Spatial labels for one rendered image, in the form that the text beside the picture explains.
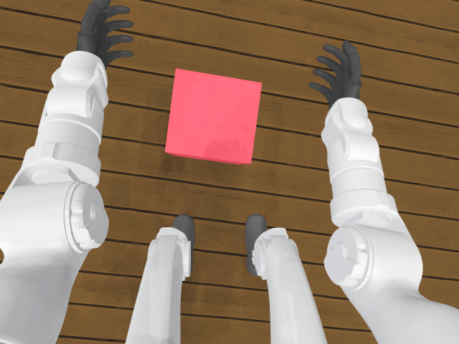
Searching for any left robot upper arm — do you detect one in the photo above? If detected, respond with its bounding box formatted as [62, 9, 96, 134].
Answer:
[0, 181, 109, 344]

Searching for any right robot shin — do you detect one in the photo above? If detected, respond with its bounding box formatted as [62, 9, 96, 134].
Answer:
[252, 228, 298, 271]

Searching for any right robot upper arm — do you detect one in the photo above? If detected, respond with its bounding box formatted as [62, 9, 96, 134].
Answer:
[324, 224, 459, 344]

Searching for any left robot forearm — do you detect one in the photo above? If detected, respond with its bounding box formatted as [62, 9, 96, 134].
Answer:
[0, 51, 108, 250]

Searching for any right robot forearm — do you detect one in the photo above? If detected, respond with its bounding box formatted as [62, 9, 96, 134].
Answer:
[321, 97, 422, 258]

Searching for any left robot hand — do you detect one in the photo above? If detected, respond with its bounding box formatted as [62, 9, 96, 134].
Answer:
[75, 0, 133, 71]

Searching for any right robot thigh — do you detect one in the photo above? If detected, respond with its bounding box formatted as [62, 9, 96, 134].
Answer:
[256, 235, 328, 344]

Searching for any right robot hand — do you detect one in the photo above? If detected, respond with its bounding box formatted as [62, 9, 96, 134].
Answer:
[309, 40, 361, 110]

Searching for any carton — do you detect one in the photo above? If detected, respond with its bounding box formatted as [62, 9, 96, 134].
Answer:
[165, 68, 262, 164]

